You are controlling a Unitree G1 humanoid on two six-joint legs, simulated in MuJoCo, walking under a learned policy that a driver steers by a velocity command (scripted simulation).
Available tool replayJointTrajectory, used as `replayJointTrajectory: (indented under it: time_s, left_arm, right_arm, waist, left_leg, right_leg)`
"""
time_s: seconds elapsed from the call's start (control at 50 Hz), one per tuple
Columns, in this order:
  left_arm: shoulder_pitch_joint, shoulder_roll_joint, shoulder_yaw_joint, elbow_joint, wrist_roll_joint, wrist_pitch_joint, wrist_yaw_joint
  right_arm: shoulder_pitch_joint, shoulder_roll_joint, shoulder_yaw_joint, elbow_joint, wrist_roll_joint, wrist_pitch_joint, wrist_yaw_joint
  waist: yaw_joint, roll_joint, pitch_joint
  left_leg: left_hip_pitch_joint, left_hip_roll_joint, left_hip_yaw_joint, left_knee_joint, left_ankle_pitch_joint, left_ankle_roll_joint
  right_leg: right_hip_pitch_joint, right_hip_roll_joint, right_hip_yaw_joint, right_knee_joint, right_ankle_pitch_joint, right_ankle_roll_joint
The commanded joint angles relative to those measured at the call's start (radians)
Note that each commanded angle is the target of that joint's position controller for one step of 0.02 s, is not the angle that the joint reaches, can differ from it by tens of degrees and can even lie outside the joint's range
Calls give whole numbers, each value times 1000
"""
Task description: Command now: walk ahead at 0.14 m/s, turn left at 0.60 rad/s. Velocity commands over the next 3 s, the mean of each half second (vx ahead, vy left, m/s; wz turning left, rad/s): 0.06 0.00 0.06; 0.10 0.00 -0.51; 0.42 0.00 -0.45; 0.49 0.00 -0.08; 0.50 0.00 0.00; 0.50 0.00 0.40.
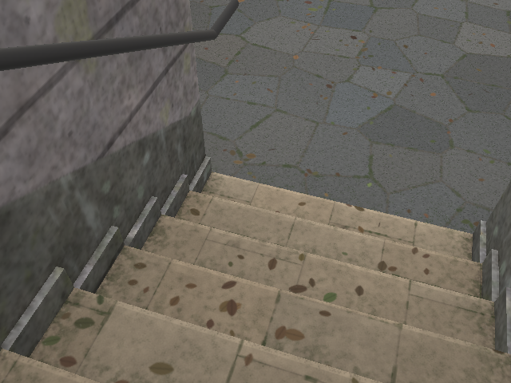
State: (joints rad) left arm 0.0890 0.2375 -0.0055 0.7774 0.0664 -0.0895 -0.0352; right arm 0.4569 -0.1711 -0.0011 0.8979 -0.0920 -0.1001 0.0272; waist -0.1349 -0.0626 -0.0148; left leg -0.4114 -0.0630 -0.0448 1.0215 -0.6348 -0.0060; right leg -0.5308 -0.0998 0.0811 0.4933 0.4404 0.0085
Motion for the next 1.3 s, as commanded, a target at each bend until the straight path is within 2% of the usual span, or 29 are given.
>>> replayJointTrajectory:
  time_s: [0.02, 0.06, 0.08, 0.1, 0.12, 0.14, 0.16, 0.2, 0.22, 0.24, 0.26, 0.28, 0.3, 0.42, 0.52, 0.58, 0.66, 0.68, 0.7, 0.72, 0.74, 0.76, 0.8, 0.86, 0.94, 1.06, 1.14, 1.22, 1.3]
  left_arm:
    - [99, 76, 32, -34, -15, 23, -6]
    - [303, 183, 100, -13, -58, 10, 20]
    - [372, 305, 138, -24, -53, 9, 34]
    - [346, 338, 144, -63, -44, 21, -13]
    - [409, 310, 138, -51, 1, 27, -39]
    - [369, 298, 124, -48, 2, 31, -66]
    - [286, 215, 89, -63, -26, 23, -90]
    - [183, 9, -12, -61, -52, -4, -118]
    - [197, 51, -4, -22, -52, -4, -103]
    - [217, 111, 45, 14, -107, 28, -8]
    - [246, 143, 33, 14, -80, 43, 22]
    - [299, 190, 27, 24, 2, -14, -46]
    - [267, 113, 12, 26, -4, -27, -66]
    - [308, 223, 38, -38, -51, -18, -34]
    - [487, 197, 59, 13, 3, -26, 31]
    - [446, 193, 70, 18, -22, -22, 50]
    - [222, 240, 93, -79, 12, -14, 31]
    - [190, 189, 77, -92, 22, 1, 17]
    - [196, 47, 38, -161, 35, 13, -14]
    - [2, 26, 19, -229, 35, 14, 7]
    - [-75, -60, -22, -256, -5, 6, 27]
    - [-30, -36, -15, -240, -23, 0, 48]
    - [181, 134, 33, -153, 2, 1, 60]
    - [321, 154, 47, -58, 64, 48, -9]
    - [208, 84, 20, -72, 18, 31, -57]
    - [-133, 64, 21, -111, 12, 27, -55]
    - [-149, 25, 2, -95, 19, 48, -56]
    - [-118, 42, 5, -74, 29, 62, -54]
    - [-202, 20, 9, -65, 42, 52, -48]
  right_arm:
    - [86, -168, -17, -56, 15, 21, -11]
    - [44, -214, -12, -79, 4, 32, 23]
    - [79, -115, 7, -116, 20, 28, 48]
    - [221, -98, 9, -133, 52, 30, 46]
    - [175, -150, -2, -141, 68, 28, 42]
    - [100, -157, -3, -184, 60, 24, 20]
    - [32, -152, -2, -205, 53, 18, 2]
    - [76, -1, 66, -149, 93, 26, 33]
    - [156, 13, 72, -111, 94, 36, 54]
    - [-207, -92, 2, -154, 75, 133, -52]
    - [-235, -75, 14, -202, 81, 169, -90]
    - [108, -42, 57, -172, 63, 116, 1]
    - [115, -39, 56, -129, 51, 83, 32]
    - [-157, -129, 53, -318, 48, 55, -14]
    - [-265, -93, 60, -430, 57, 65, -49]
    - [-290, -64, 54, -485, 62, 82, -30]
    - [-142, -142, 7, -450, 88, 100, 5]
    - [-52, -174, -20, -415, 74, 91, 5]
    - [104, -277, -38, -368, 38, 63, -36]
    - [246, -203, -8, -341, -38, 54, -56]
    - [138, -194, -5, -342, -59, 54, -40]
    - [11, -187, -11, -356, -34, 51, -1]
    - [-209, -194, -29, -361, 18, 48, 36]
    - [-387, -131, -7, -356, -5, 27, 42]
    - [-161, -92, 26, -182, -13, -30, -31]
    - [223, -93, 46, 34, -25, -20, -27]
    - [141, -69, 61, 65, -38, -28, 1]
    - [73, -70, 62, 101, -43, -50, -29]
    - [119, -174, 13, 166, 9, -14, -51]
  waist:
    - [54, 111, 80]
    - [187, 103, 2]
    - [203, -87, -239]
    - [160, -285, -477]
    - [198, -125, -366]
    - [164, -98, -266]
    - [116, -59, -138]
    - [44, 14, 16]
    - [14, -7, 70]
    - [140, 84, -4]
    - [116, 85, -12]
    - [29, -103, 36]
    - [64, 2, 38]
    - [152, -33, -59]
    - [249, -60, -101]
    - [209, -73, -72]
    - [66, -119, -153]
    - [14, -65, -186]
    - [-6, 318, -229]
    - [-155, 144, 42]
    - [-130, 159, 83]
    - [-39, 234, 18]
    - [132, 208, -94]
    - [262, 92, -58]
    - [153, 37, -13]
    - [-72, 190, 90]
    - [30, 184, 115]
    - [71, 125, 155]
    - [19, 123, 175]
  left_leg:
    - [-158, 204, -347, -112, 324, 203]
    - [-320, 147, -302, 76, 407, 103]
    - [-463, 28, -135, 401, 203, -24]
    - [-626, -63, 8, 948, -366, -83]
    - [-811, -50, -1, 1194, -333, -84]
    - [-881, -17, -19, 1261, -208, -82]
    - [-861, 38, -47, 1144, -70, -88]
    - [-555, 156, -85, 870, -69, -164]
    - [-423, 140, -49, 888, -71, -177]
    - [-381, 76, 112, 816, 75, -44]
    - [-360, 72, 102, 793, 101, -1]
    - [-388, 88, 22, 866, 46, -84]
    - [-491, 146, -82, 766, 201, -123]
    - [-528, 117, 35, 775, -96, -111]
    - [-569, 52, 48, 837, -258, -15]
    - [-468, 50, 70, 544, -233, 29]
    - [-6, -37, 126, 142, -58, 107]
    - [151, -35, 48, 22, 70, 166]
    - [380, 339, -623, -270, 675, 516]
    - [358, 529, -1058, -479, 803, 634]
    - [384, 536, -990, -496, 931, 566]
    - [372, 450, -799, -402, 969, 480]
    - [110, 334, -360, -287, 882, 316]
    - [-298, 271, -168, -422, 361, 232]
    - [27, 270, -64, -402, 315, 191]
    - [334, 393, -127, -470, 130, 218]
    - [118, 414, -74, -554, 148, 218]
    - [74, 406, 67, -494, 135, 151]
    - [245, 409, 60, -378, 268, 151]
  right_leg:
    - [235, 33, -48, -190, -7, -14]
    - [635, 20, -108, -174, 41, -105]
    - [999, -150, 27, 25, 483, -287]
    - [1179, -371, 196, 142, 687, -481]
    - [1035, -387, 282, 128, 619, -480]
    - [852, -377, 308, 73, 282, -442]
    - [592, -342, 358, -54, -246, -394]
    - [173, -228, 198, -173, -549, -228]
    - [19, -164, 161, -217, -665, -201]
    - [80, -235, 148, -203, -275, -283]
    - [101, -229, 134, -157, -4, -305]
    - [75, -136, 177, -147, -372, -256]
    - [162, -145, 254, -132, -540, -224]
    - [245, -170, 377, -170, -570, -288]
    - [434, -232, 423, -172, -294, -341]
    - [378, -201, 369, -243, -292, -293]
    - [155, -177, 328, -390, -214, -369]
    - [77, -146, 309, -338, -262, -367]
    - [-272, 96, 93, 40, -729, -133]
    - [-725, 234, 297, 189, -1039, 1]
    - [-850, 244, 453, 252, -973, 61]
    - [-832, 276, 422, 370, -923, 121]
    - [-556, 263, 190, 641, -767, 134]
    - [-333, 223, 96, 1107, -446, 70]
    - [-505, 98, 107, 896, -198, 3]
    - [-658, 72, 70, 344, -130, -16]
    - [-354, 42, -42, 299, -136, -62]
    - [-103, 22, -91, 235, -175, -84]
    - [-1, 46, -140, -7, -417, -83]
